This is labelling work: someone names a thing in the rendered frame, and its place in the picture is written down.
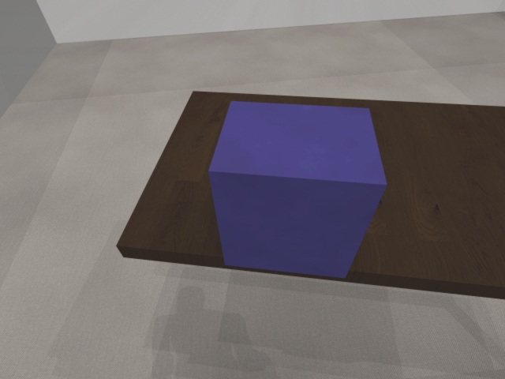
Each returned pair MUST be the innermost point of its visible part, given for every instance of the table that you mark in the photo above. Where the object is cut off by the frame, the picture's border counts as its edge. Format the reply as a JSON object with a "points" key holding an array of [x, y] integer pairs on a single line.
{"points": [[439, 226]]}

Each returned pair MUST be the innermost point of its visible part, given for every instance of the carton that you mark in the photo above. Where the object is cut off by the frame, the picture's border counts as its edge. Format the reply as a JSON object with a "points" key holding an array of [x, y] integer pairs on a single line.
{"points": [[294, 186]]}

